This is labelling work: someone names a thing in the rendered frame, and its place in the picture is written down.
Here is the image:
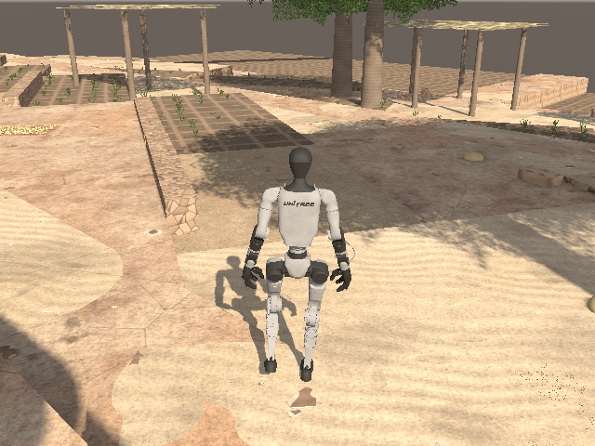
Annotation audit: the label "robot left upper arm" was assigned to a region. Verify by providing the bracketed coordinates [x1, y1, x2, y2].
[255, 187, 281, 239]

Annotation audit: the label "robot left hand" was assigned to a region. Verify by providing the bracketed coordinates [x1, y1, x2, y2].
[242, 266, 264, 289]

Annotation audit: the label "robot right hand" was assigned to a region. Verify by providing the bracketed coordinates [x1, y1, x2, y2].
[330, 268, 351, 292]

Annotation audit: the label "robot head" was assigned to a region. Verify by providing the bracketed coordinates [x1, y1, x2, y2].
[284, 147, 315, 192]

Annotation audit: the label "left robot foot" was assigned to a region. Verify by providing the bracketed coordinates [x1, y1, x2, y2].
[264, 357, 277, 373]

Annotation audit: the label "robot left forearm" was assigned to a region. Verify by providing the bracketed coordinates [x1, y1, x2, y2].
[245, 225, 264, 269]

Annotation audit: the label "robot right forearm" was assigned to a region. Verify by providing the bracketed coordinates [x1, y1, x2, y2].
[332, 227, 350, 270]

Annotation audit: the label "robot right upper arm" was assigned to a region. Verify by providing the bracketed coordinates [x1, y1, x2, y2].
[319, 188, 341, 241]

